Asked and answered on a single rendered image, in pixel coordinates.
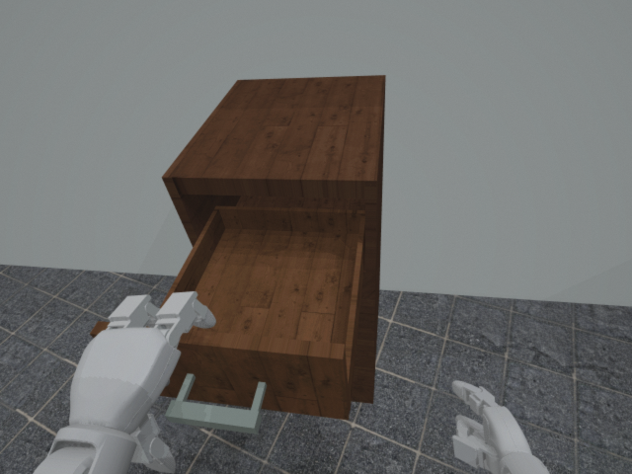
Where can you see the drawer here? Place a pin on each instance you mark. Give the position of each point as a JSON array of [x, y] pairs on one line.
[[284, 285]]

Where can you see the robot right hand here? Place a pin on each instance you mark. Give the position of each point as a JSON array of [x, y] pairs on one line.
[[485, 445]]

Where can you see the robot left hand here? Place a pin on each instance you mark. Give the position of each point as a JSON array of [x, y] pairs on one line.
[[125, 368]]

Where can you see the cabinet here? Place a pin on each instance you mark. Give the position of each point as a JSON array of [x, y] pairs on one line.
[[295, 143]]

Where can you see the right robot forearm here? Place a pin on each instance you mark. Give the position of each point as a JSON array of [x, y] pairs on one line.
[[521, 463]]

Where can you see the handle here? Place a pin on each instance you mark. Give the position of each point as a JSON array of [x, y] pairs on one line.
[[216, 417]]

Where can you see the left robot forearm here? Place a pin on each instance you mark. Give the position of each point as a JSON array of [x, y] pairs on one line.
[[88, 449]]

